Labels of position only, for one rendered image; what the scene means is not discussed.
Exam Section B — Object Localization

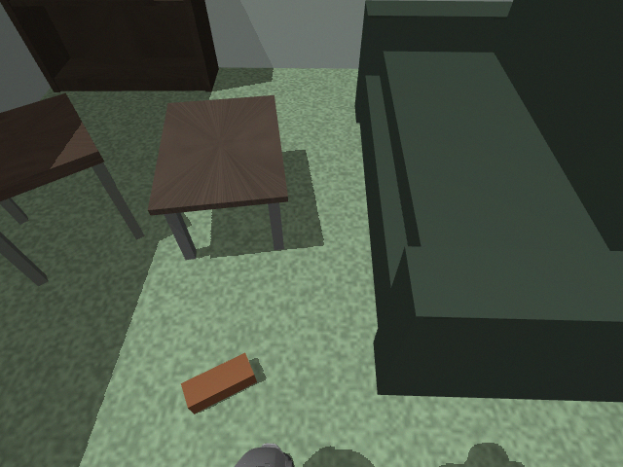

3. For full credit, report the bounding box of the sofa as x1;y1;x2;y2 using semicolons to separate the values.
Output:
355;0;623;402

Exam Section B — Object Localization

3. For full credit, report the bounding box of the coffee table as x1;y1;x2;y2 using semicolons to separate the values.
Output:
148;95;288;260

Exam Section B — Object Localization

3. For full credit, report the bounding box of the carton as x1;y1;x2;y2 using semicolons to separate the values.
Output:
181;353;257;414

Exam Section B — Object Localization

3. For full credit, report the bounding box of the chair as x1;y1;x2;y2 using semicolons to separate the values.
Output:
0;93;145;286

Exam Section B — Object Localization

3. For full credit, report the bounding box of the bookshelf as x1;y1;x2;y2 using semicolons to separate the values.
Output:
0;0;219;92

